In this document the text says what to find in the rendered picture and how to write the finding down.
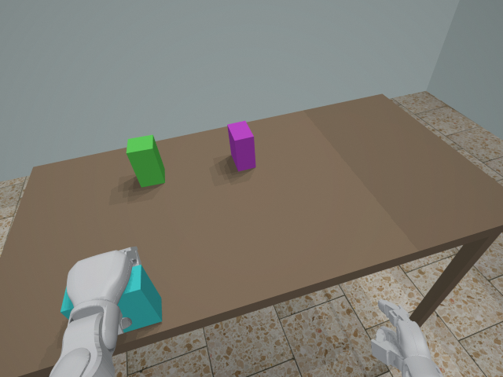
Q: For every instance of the robot right forearm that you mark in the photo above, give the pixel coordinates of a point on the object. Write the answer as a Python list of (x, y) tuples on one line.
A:
[(418, 366)]

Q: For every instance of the robot left forearm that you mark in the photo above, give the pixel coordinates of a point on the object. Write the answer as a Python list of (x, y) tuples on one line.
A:
[(89, 341)]

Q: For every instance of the table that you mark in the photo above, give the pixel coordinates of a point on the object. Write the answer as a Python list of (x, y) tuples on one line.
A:
[(339, 192)]

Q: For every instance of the sponge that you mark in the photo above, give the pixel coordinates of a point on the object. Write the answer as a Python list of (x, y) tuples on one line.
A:
[(140, 301)]

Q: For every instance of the robot right hand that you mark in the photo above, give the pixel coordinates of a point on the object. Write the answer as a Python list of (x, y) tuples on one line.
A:
[(392, 347)]

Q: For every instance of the robot left hand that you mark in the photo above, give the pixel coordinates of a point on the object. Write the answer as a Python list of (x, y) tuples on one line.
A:
[(103, 276)]

